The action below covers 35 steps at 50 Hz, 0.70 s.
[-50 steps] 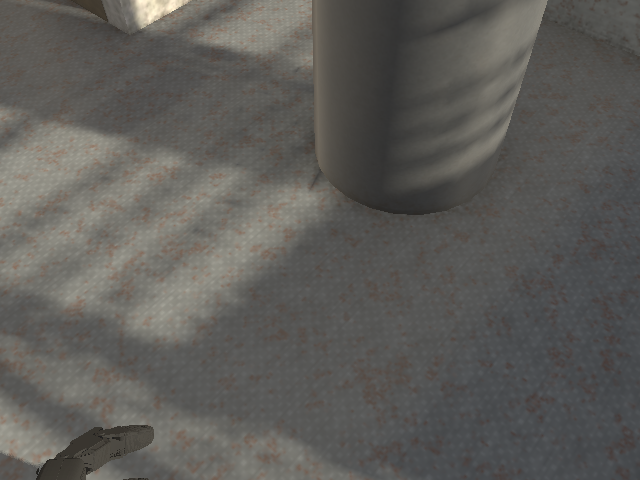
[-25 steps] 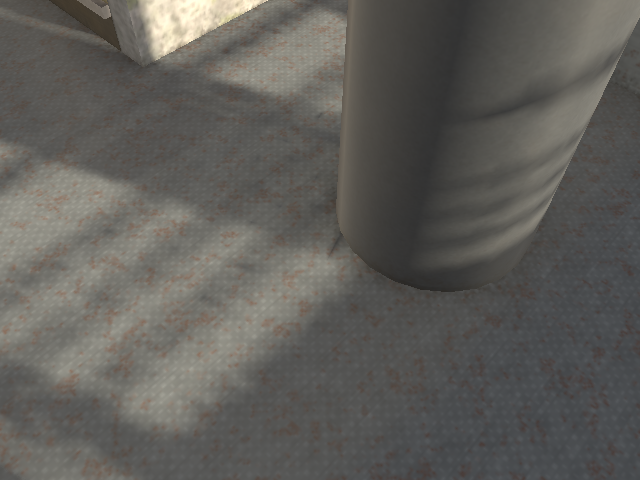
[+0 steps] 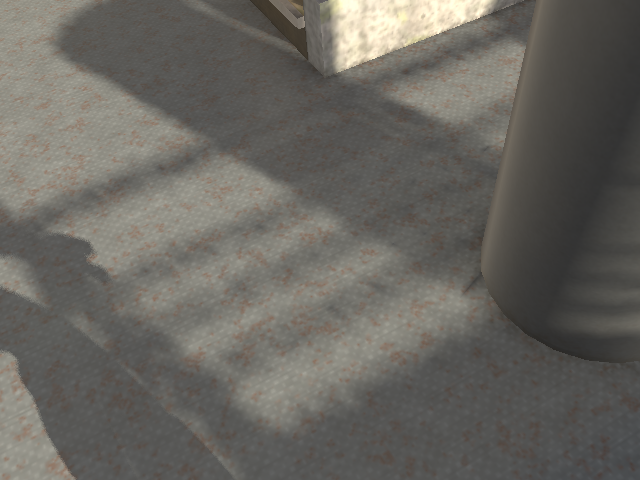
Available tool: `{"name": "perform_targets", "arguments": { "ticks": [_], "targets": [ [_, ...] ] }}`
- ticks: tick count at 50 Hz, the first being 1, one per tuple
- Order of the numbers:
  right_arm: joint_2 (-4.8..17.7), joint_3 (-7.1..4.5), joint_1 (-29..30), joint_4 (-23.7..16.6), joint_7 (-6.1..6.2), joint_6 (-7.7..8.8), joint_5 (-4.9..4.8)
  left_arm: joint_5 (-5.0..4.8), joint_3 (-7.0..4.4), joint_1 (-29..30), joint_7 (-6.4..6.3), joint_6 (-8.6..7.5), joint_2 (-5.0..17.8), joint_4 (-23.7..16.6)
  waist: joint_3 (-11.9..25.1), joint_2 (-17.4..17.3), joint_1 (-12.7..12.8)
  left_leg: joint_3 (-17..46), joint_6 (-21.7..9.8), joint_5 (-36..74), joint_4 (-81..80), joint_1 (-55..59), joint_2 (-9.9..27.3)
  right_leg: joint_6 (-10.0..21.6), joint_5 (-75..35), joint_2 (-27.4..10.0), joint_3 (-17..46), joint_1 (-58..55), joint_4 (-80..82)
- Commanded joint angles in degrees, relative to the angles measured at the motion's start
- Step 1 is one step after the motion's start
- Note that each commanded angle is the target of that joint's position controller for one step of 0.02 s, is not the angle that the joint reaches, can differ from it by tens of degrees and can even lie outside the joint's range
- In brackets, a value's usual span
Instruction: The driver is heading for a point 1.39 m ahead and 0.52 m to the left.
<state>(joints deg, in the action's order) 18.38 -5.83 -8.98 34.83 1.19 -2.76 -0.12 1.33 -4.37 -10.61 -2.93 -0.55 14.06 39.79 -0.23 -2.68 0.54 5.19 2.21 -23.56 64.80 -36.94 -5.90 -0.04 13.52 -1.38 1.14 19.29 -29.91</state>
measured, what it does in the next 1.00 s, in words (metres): steps on the spot, turning left: left foot, then right foot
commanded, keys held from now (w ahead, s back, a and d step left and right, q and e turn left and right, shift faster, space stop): q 0.74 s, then no key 0.26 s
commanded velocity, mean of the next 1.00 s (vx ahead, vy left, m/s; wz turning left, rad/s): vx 0.00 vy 0.00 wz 0.53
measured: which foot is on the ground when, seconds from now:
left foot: up 0.00-0.26, down 0.28-0.72, up 0.74-1.00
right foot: down 0.00-0.26, up 0.28-0.70, down 0.72-1.00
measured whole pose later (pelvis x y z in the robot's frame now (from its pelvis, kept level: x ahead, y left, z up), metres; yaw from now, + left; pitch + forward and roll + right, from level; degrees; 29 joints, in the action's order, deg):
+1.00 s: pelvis -0.02 +0.03 +0.00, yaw +32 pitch +1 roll +1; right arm 15.9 -3.8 -10.3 35.2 0.7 -3.0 -0.5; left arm 0.3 -3.0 -9.6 -1.9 1.4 13.9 39.9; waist -1.4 -1.2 1.0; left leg 2.7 4.7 -24.9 45.4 -21.8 -0.6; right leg 0.1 13.8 -2.0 0.2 16.0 -28.4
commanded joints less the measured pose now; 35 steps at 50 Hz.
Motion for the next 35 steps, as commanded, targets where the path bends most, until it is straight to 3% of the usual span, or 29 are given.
{"name": "perform_targets", "arguments": {
  "ticks": [1, 3, 6, 10, 12, 13, 14, 15, 16, 17, 18, 19, 22, 27, 32, 33, 35],
  "targets": [
    [2.10, -0.33, -0.73, -3.55, -0.29, -0.17, -0.49, -0.38, -1.30, 4.51, -0.83, -0.30, 7.30, -5.29, 3.42, 9.85, -1.31, -2.72, 2.24, 3.18, 7.72, -4.93, 3.50, 10.08, -17.70, -11.87, 8.06, -7.85, 10.07],
    [1.08, 0.45, 3.17, -5.35, -0.23, -0.17, -0.75, -0.24, -1.58, 1.65, -1.23, 0.30, 8.21, -4.65, 3.98, 11.72, 1.02, -3.95, 3.09, 3.93, 0.72, -5.45, 4.78, 10.76, -17.89, -12.53, 6.52, -11.83, 9.78],
    [0.24, 1.15, 4.30, -6.76, -0.86, 0.10, -0.84, -0.74, -2.68, 0.49, -1.25, 0.91, 11.11, -4.04, 5.83, 14.58, 2.12, -5.86, 2.72, 1.49, -9.97, 1.31, 6.89, 11.14, -17.41, -14.34, 4.15, -12.37, 9.16],
    [2.18, 0.32, 2.10, -6.65, -1.72, 0.01, -0.97, -1.85, -3.33, 0.47, -0.57, 0.89, 12.66, -3.19, 5.89, 16.20, 1.74, -9.34, 0.00, 1.79, -23.01, 10.79, 6.07, 10.50, -16.09, -16.68, 3.21, -10.33, 7.38],
    [1.78, -0.17, -2.19, -4.99, -1.94, -0.08, -0.80, -2.76, -3.19, 1.15, -0.38, 0.86, 11.95, -2.53, 6.13, 14.69, -0.60, -11.29, -2.94, 9.19, -35.55, 18.77, 3.96, 7.55, -14.21, -15.59, 0.75, -8.12, 2.72],
    [2.99, -0.85, -4.81, -4.12, -1.53, -0.08, -0.60, -2.48, -2.77, -1.46, -0.15, 0.70, 10.05, -1.27, 6.52, 10.81, -1.06, -9.21, -4.68, 14.59, -40.53, 25.94, 3.54, 4.22, -10.10, -13.73, -2.30, -3.61, -2.67],
    [8.37, -2.35, -6.77, -4.74, -0.81, 0.18, -0.55, -0.50, -1.91, -1.76, 0.24, 0.59, 6.65, -2.25, 6.77, -3.27, -0.36, 7.10, -8.70, 31.78, -42.29, 36.03, 14.86, -1.50, 5.25, -8.19, -8.73, 10.00, -18.47],
    [13.88, -3.20, -6.84, -5.88, -1.00, 0.67, 1.25, 0.70, -1.03, 4.32, -0.06, 0.11, 5.42, -6.78, 6.26, -17.97, -2.10, 25.98, -20.95, 42.77, -43.67, 36.67, 28.39, -4.75, 25.06, 0.10, -5.97, 25.72, -30.78],
    [11.10, -2.51, -8.68, -5.97, -1.32, 1.88, 2.42, -0.12, -1.97, 7.88, -0.24, -0.21, 8.63, -6.98, 9.73, -11.70, -5.78, 25.80, -23.85, 38.19, -45.18, 35.14, 28.24, -4.70, 24.71, -0.56, 1.60, 25.46, -39.53],
    [9.19, -1.61, -5.75, -5.53, -1.09, 2.53, 2.22, -1.00, -2.37, 7.31, -0.20, 0.02, 9.44, -6.26, 7.57, -8.91, -3.55, 20.23, -20.65, 33.88, -44.61, 33.18, 24.76, -4.09, 19.71, -1.24, 2.71, 25.87, -41.63],
    [7.80, -1.34, -2.19, -5.91, -0.63, 2.61, 1.03, -0.69, -2.65, 5.78, -0.48, 0.30, 9.14, -4.69, 6.54, -5.31, -1.65, 16.00, -16.77, 30.01, -43.90, 30.90, 20.69, -3.92, 14.38, -1.97, 3.15, 25.19, -40.20],
    [6.62, -0.87, 0.63, -6.29, -0.29, 2.38, -0.13, -0.23, -2.86, 5.20, -0.83, 0.58, 9.57, -4.39, 6.03, -4.93, -0.58, 14.28, -14.80, 29.69, -43.70, 28.81, 18.88, -4.10, 10.81, -2.10, 3.28, 24.16, -38.57],
    [5.73, -0.35, 1.34, -6.28, 0.54, 1.97, 0.24, -0.36, -2.41, 3.27, -0.28, 0.31, 7.75, -3.94, 7.67, -4.85, 0.77, 12.05, -14.25, 31.28, -43.32, 24.94, 15.83, -4.51, 5.30, 0.15, 2.15, 18.83, -37.43],
    [7.24, -1.07, -0.43, -5.73, 1.17, 1.54, -0.06, -0.80, -1.10, 6.33, 0.37, -0.25, 5.79, -4.86, 7.50, -6.04, -1.16, 16.51, -14.42, 21.36, -42.91, 25.59, 15.02, -4.45, 5.03, 1.86, 3.35, 14.96, -21.31],
    [8.04, -1.35, 0.20, -5.91, 0.40, 0.87, -0.47, -1.67, -1.34, 6.35, 1.61, -1.28, 6.84, -5.25, 6.56, -7.63, -1.71, 23.30, -14.89, 21.50, -41.51, 24.32, 14.34, -3.16, 8.25, 4.06, 3.66, 7.18, -9.71],
    [7.84, -1.25, 0.06, -5.61, 0.16, 0.69, -0.87, -1.30, -1.41, 5.33, 1.70, -1.58, 6.77, -4.97, 6.74, -7.67, -1.32, 24.33, -14.67, 23.68, -40.86, 24.62, 13.59, -2.66, 7.67, 4.49, 3.59, 4.91, -6.19],
    [7.19, -1.21, 2.35, -6.05, 0.88, 0.19, -1.84, -1.86, -2.06, 0.92, 2.28, -2.13, 8.01, -3.33, 6.71, -6.10, 2.08, 24.08, -11.55, 21.64, -37.69, 22.06, 11.07, -1.02, -2.70, 2.83, 3.85, -4.55, 7.20]
  ]
}}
